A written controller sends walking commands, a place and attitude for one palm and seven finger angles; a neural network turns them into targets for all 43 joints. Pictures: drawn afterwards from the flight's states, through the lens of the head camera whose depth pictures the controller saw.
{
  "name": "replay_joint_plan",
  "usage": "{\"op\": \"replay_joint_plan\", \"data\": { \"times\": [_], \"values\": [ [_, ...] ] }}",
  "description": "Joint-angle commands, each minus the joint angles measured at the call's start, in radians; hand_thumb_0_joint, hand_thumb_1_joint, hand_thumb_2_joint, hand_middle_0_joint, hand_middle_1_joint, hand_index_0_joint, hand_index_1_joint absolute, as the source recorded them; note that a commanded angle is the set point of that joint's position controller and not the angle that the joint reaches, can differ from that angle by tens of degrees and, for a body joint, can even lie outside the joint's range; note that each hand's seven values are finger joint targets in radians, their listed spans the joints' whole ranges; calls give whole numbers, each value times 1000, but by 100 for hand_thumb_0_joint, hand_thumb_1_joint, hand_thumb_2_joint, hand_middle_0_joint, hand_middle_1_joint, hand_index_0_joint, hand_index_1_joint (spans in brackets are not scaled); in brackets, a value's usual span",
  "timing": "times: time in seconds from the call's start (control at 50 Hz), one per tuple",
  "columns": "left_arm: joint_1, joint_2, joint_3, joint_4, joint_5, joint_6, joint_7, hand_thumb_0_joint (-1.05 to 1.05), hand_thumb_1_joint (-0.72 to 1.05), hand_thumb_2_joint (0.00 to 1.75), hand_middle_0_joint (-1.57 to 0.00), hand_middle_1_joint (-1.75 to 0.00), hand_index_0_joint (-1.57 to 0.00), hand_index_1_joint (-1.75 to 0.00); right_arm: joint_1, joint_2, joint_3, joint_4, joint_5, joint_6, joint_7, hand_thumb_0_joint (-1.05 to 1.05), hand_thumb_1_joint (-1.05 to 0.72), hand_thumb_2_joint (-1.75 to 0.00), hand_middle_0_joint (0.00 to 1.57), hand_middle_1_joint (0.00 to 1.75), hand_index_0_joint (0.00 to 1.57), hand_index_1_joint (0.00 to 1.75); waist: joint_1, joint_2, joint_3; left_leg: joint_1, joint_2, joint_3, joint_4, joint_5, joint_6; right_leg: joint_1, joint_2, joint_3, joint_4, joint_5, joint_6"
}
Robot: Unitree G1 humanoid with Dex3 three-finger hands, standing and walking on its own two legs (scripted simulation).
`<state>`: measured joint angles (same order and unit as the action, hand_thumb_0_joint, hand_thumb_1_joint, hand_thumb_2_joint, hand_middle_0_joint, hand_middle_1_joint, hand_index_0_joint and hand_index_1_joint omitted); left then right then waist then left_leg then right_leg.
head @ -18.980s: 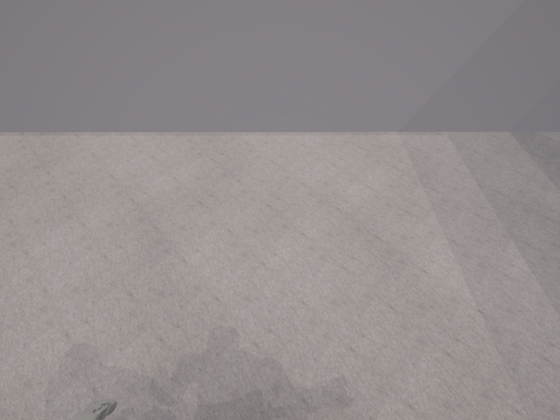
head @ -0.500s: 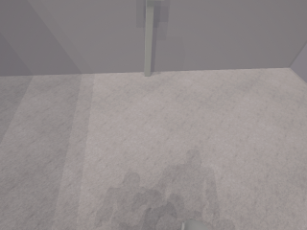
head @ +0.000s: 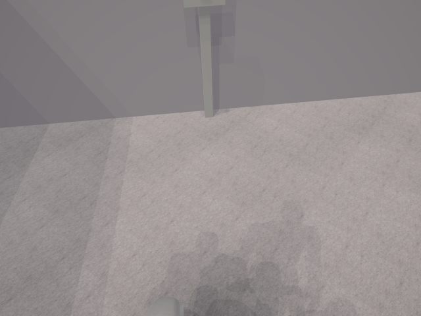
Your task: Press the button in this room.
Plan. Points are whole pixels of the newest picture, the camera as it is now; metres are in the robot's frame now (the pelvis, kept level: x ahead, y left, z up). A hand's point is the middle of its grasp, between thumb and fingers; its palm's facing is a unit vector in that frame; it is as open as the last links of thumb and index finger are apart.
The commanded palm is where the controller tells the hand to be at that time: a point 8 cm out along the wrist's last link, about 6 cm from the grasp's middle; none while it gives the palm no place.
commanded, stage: turn or walk to find it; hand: left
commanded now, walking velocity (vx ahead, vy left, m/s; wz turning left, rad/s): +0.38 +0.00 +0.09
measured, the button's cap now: out of the picture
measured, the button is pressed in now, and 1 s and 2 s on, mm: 0 0 0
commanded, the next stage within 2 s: stand and wait in 0.50 s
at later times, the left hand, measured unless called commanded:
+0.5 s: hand (114, 310) +0.17 +0.24 -0.17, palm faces +0.07 -0.99 -0.15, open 7.4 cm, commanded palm none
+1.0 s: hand (158, 212) +0.40 +0.17 -0.15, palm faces +0.02 -0.97 -0.23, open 7.2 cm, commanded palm none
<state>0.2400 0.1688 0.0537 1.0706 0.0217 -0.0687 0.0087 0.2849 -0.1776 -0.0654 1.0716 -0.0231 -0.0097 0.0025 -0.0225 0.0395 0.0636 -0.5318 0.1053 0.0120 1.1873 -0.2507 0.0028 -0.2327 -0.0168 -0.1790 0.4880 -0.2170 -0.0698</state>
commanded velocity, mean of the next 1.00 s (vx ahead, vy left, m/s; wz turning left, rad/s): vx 0.18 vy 0.00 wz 0.00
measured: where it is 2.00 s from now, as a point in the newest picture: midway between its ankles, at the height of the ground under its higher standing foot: (214, 294)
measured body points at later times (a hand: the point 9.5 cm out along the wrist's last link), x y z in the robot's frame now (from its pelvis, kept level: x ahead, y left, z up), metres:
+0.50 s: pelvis +0.19 +0.07 +0.00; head +0.19 +0.07 +0.45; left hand +0.17 +0.29 -0.16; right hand +0.27 -0.17 -0.13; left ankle +0.20 +0.16 -0.74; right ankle +0.19 -0.07 -0.65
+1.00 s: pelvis +0.31 +0.00 +0.00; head +0.33 -0.03 +0.45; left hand +0.40 +0.22 -0.14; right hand +0.30 -0.21 -0.17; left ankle +0.28 +0.15 -0.70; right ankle +0.37 -0.09 -0.74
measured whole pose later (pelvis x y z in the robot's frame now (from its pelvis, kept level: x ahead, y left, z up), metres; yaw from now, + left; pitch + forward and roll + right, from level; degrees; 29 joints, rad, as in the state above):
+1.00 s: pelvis +0.31 +0.00 +0.00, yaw +0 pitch -2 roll +1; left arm 0.11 0.14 0.03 1.05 0.02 -0.04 0.02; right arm 0.27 -0.14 -0.04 1.11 -0.01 0.02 -0.02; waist -0.02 0.05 0.07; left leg -0.32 0.08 0.05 0.84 -0.44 -0.05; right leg -0.28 -0.04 -0.18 0.48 -0.17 -0.06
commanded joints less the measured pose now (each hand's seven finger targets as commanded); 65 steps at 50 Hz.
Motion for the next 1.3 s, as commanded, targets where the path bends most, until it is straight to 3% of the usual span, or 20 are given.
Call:
{"op": "replay_joint_plan", "data": {
  "times": [0.0, 0.14, 0.2, 0.24, 0.26, 0.28, 0.3, 0.4, 0.54, 0.64, 0.7, 0.72, 0.76, 0.8, 0.9, 1.02, 1.08, 1.12, 1.16, 1.28],
  "values": [
    [54, 100, 10, -19, 0, -25, -1, 0, 90, 90, -20, -30, -20, -30, 58, -5, -4, -34, -7, 0, 19, 0, -90, -90, 20, 30, 20, 30, -6, -152, 25, 1, 48, 10, -147, 79, -37, -82, -255, 196, -348, -79, -49],
    [201, 123, 6, 39, 0, -25, -2, 0, 90, 90, -20, -30, -20, -30, -205, -8, 12, -118, -3, -30, 31, 0, -90, -90, 20, 30, 20, 30, 82, -113, 45, -24, 22, 73, -503, 52, -33, 155, -293, 195, -288, 141, -76],
    [209, 128, 8, 47, 2, -15, 0, 0, 90, 90, -20, -30, -20, -30, -208, -28, 9, -126, -1, -40, 29, 0, -90, -90, 20, 30, 20, 30, 71, -125, 33, 83, 3, 97, -591, 15, -15, 168, -305, 183, -228, 188, -70],
    [180, 130, 8, 45, -4, -8, 0, 0, 90, 90, -20, -30, -20, -30, -96, -58, 2, -87, -6, -51, 21, 0, -90, -90, 20, 30, 20, 30, 8, -96, -21, 333, -45, 144, -699, 52, -6, 79, -255, 115, -70, 268, -32],
    [172, 109, 3, 36, -8, -9, -2, 0, 90, 90, -20, -30, -20, -30, 35, -111, -14, -47, -9, -59, 11, 0, -90, -90, 20, 30, 20, 30, -50, -11, -106, 575, 7, 72, -754, 76, 24, -38, -193, 61, 148, 287, 7],
    [199, 55, -7, 14, -15, -10, -10, 0, 90, 90, -20, -30, -20, -30, 166, -224, -43, -14, -18, -65, 0, 0, -90, -90, 20, 30, 20, 30, -90, 219, -222, 821, 254, -238, -782, 101, 112, -278, -75, -15, 429, -29, 62],
    [121, 63, -17, -24, -8, -15, -12, 0, 90, 90, -20, -30, -20, -30, 243, -270, -51, 4, -4, -54, -7, 0, -90, -90, 20, 30, 20, 30, -115, 249, -211, 841, 364, -364, -860, 183, 184, -413, -44, 49, 628, -354, 69],
    [80, 31, 3, -6, 8, 27, -23, 0, 90, 90, -20, -30, -20, -30, 15, -105, -10, -38, -1, -60, -11, 0, -90, -90, 20, 30, 20, 30, 4, 42, 62, 331, 261, -147, -1037, -135, 117, -349, -151, 133, 691, -135, 78],
    [26, 13, 13, -68, 5, 59, -26, 0, 90, 90, -20, -30, -20, -30, 40, -81, -11, -40, 4, -77, -20, 0, -90, -90, 20, 30, 20, 30, 40, 60, 51, 364, 193, 32, -1029, 215, 143, -401, -162, 129, 534, 59, 123],
    [-53, 19, -3, -96, -1, 50, -19, 0, 90, 90, -20, -30, -20, -30, 66, -111, -14, -10, -3, -62, -24, 0, -90, -90, 20, 30, 20, 30, 18, 97, 21, 419, 171, 96, -875, 535, 120, -222, -94, 61, 207, 48, 108],
    [42, 54, -4, -57, 1, 35, -11, 0, 90, 90, -20, -30, -20, -30, 79, -112, -11, 8, -1, -45, -25, 0, -90, -90, 20, 30, 20, 30, 59, 63, -47, 404, 147, 93, -720, 489, 70, -5, -59, 37, 42, 144, 96],
    [112, 96, 2, -33, 4, 24, -7, 0, 90, 90, -20, -30, -20, -30, 85, -92, -5, 13, 3, -45, -22, 0, -90, -90, 20, 30, 20, 30, 93, -4, -91, 362, 107, 112, -619, 371, 33, 119, -92, 67, -27, 287, 99],
    [220, 231, 20, 6, -4, 4, 4, 0, 90, 90, -20, -30, -20, -30, 148, -18, 10, -1, 17, -31, -20, 0, -90, -90, 20, 30, 20, 30, 92, -319, -211, 136, -62, 117, -253, -365, -35, 344, -426, 388, -44, 906, -54],
    [100, 192, 11, -12, -14, 7, 13, 0, 90, 90, -20, -30, -20, -30, 139, -15, 12, 10, 19, 3, -29, 0, -90, -90, 20, 30, 20, 30, 52, -324, -174, 170, -15, 2, -173, -369, -42, 188, -400, 352, -131, 770, -93],
    [-71, 121, -10, -43, -8, 25, 20, 0, 90, 90, -20, -30, -20, -30, 134, 15, 23, 53, 16, 17, -22, 0, -90, -90, 20, 30, 20, 30, 3, -157, -106, 253, -9, 23, -297, -184, -50, 9, -281, 202, -210, 331, -51],
    [-56, 113, -3, -25, -5, 41, 21, 0, 90, 90, -20, -30, -20, -30, 90, 15, 29, 36, 11, 16, -22, 0, -90, -90, 20, 30, 20, 30, 23, -174, -59, 293, -16, 46, -537, -124, -47, -33, -250, 218, -253, 34, -62],
    [-70, 90, -9, -18, -16, 52, 21, 0, 90, 90, -20, -30, -20, -30, 133, -5, 32, 65, 11, 4, -24, 0, -90, -90, 20, 30, 20, 30, -4, -100, -44, 443, -3, 23, -779, 30, -36, -132, -192, 191, -203, -131, 2],
    [-30, 50, -19, -18, -22, 63, 16, 0, 90, 90, -20, -30, -20, -30, 81, -59, 30, 43, 3, -5, -31, 0, -90, -90, 20, 30, 20, 30, 32, 74, 19, 291, 104, -104, -915, -76, 8, -74, -105, 138, -148, -86, 64],
    [-5, 63, -15, 3, -10, 71, 16, 0, 90, 90, -20, -30, -20, -30, -5, -63, 33, 22, 5, -4, -27, 0, -90, -90, 20, 30, 20, 30, 61, 134, 56, 141, 89, -110, -1000, -212, 12, 68, -95, 113, -122, -37, 85],
    [72, 70, -36, 45, -13, 57, 17, 0, 90, 90, -20, -30, -20, -30, 26, -45, 39, 21, 13, -5, -32, 0, -90, -90, 20, 30, 20, 30, 47, 32, 35, 266, 33, -29, -946, -75, 0, 65, -124, 143, -182, 29, 77]
  ]
}}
